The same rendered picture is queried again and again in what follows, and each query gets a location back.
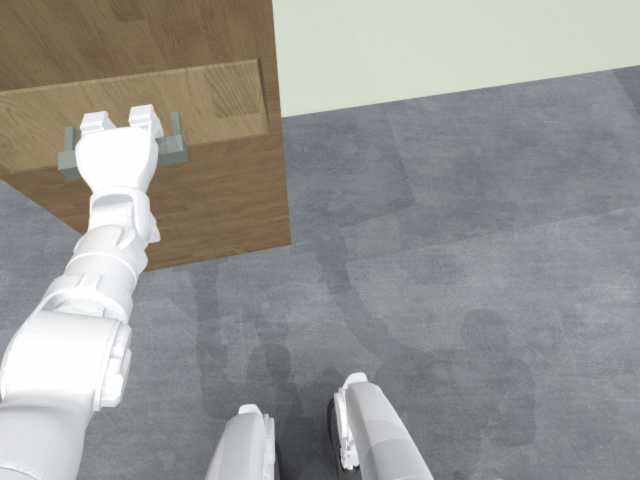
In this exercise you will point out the robot left thigh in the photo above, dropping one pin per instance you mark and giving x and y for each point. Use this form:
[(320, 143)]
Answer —
[(245, 447)]

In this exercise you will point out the robot left hand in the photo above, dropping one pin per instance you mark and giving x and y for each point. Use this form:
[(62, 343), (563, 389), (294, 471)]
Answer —
[(107, 156)]

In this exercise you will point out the cabinet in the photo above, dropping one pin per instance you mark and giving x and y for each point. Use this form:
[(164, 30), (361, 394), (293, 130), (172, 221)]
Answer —
[(231, 197)]

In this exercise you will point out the drawer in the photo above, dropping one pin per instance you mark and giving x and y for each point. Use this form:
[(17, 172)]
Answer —
[(215, 102)]

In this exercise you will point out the right robot shin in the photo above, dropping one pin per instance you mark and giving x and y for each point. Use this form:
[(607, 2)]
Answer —
[(349, 456)]

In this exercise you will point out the robot left forearm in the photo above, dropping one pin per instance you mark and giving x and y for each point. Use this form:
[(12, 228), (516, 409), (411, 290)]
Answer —
[(103, 272)]

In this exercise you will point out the robot left upper arm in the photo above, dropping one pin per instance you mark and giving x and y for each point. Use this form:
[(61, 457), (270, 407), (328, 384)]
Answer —
[(66, 366)]

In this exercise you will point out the handle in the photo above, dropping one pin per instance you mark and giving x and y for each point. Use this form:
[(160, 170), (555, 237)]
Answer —
[(171, 149)]

